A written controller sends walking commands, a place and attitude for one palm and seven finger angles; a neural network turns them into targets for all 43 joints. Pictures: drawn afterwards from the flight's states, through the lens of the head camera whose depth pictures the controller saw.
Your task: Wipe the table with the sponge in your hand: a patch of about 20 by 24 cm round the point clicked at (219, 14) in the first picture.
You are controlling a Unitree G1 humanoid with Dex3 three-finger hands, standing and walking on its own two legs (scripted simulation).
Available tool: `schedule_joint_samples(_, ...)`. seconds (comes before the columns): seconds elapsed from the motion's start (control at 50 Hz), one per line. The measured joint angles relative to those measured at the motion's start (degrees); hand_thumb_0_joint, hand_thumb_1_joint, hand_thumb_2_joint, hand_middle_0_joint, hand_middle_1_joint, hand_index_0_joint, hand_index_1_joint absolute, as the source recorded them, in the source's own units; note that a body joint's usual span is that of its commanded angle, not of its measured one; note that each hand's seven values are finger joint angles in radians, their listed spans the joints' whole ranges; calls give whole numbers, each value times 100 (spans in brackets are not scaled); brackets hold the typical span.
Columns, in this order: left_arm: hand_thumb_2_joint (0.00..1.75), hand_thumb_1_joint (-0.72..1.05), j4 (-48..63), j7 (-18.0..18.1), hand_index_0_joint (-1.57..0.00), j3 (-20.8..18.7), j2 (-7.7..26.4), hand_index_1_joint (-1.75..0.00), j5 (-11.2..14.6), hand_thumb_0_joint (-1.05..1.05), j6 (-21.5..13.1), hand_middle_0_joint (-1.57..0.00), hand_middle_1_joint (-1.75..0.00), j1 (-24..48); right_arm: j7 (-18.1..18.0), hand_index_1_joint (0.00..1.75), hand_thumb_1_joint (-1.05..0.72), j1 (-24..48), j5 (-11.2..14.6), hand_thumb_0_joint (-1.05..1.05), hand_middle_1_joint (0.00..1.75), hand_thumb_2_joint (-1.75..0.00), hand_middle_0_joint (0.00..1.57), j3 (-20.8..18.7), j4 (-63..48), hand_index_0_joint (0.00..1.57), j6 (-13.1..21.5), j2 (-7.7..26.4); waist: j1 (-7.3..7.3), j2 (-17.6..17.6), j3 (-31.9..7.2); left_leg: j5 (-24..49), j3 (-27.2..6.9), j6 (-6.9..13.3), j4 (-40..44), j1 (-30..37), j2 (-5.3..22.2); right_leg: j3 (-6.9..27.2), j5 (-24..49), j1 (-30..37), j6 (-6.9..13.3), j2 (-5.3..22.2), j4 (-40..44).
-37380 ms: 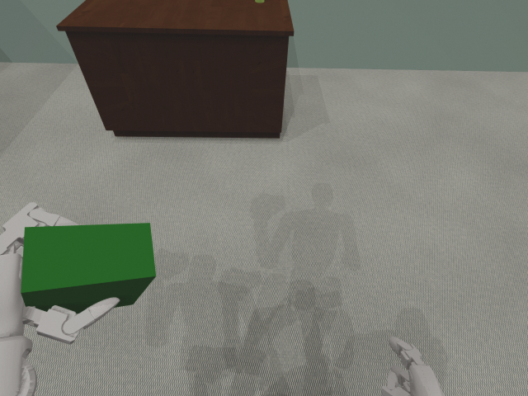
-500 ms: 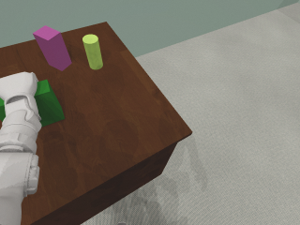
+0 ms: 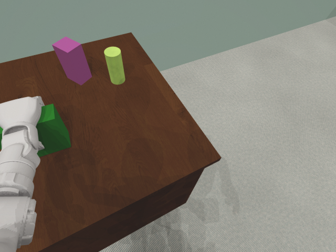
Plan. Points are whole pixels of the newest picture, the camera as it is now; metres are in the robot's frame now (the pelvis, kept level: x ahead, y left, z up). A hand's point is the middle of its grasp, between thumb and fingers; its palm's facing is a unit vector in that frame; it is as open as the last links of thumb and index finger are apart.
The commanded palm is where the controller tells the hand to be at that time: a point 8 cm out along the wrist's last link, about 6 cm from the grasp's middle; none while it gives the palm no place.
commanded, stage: wipe back along the first lane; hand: left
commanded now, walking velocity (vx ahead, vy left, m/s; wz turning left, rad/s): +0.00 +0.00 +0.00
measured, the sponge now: (37, 138) +0.40 +0.35 -0.03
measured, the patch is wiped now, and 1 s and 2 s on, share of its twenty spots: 1.00 1.00 1.00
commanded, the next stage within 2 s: lift the sponge slowly off the table in 1.52 s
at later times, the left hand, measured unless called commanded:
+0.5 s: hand (28, 145) +0.36 +0.34 +0.02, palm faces -0.06 -0.01 -1.00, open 10.4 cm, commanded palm +0.32 +0.31 +0.04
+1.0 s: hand (33, 165) +0.31 +0.31 +0.02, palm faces -0.05 -0.02 -1.00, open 10.4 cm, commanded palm +0.27 +0.29 +0.04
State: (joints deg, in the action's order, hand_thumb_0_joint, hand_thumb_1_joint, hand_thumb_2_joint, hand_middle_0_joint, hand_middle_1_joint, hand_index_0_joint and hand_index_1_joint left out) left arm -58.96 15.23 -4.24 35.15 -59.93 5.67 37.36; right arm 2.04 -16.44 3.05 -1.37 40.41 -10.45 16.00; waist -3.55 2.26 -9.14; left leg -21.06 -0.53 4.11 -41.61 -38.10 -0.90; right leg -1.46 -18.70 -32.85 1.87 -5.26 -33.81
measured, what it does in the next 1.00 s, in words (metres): stands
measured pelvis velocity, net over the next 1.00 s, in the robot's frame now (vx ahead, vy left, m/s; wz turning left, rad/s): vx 0.00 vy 0.00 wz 0.03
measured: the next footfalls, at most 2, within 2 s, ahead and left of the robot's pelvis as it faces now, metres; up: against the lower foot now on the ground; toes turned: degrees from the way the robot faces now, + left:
none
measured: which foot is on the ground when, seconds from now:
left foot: down 0.00-1.00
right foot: down 0.00-1.00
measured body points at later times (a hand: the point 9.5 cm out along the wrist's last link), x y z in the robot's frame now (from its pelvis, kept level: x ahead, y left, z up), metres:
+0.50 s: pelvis -0.01 +0.02 +0.00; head +0.03 +0.03 +0.45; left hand +0.35 +0.34 +0.07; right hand +0.10 -0.24 -0.12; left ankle -0.02 +0.07 -0.72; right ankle -0.04 -0.11 -0.72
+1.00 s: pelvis +0.00 +0.00 +0.01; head +0.02 +0.00 +0.46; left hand +0.30 +0.31 +0.07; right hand +0.16 -0.23 -0.10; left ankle -0.02 +0.07 -0.72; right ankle -0.04 -0.11 -0.72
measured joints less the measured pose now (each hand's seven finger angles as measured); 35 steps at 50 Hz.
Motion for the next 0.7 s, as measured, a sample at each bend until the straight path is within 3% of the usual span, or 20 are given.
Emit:
schedule_joint_samples(0.12,102,-52,396,122,-70,121,-220,-133,170,0,165,-68,-130,-420,32,30,-91,19,55,1,30,-90,20,5,26,20,-70,-22,79,31,-36,23,21,37,80,191,-38,23,14,184,-36,38,62)
schedule_joint_samples(0.38,102,-51,924,93,-69,460,-520,-134,200,0,380,-68,-131,-807,-32,30,-91,244,101,1,30,-90,20,57,-142,20,-109,-109,184,13,19,143,19,104,214,460,-151,14,77,447,-101,151,135)
schedule_joint_samples(0.7,101,-49,1722,198,-68,952,-983,-134,273,-1,1021,-66,-131,-1317,-57,30,-91,482,124,1,30,-90,20,84,-157,20,-168,-208,386,64,46,159,-40,108,257,692,-236,-48,20,672,-94,228,107)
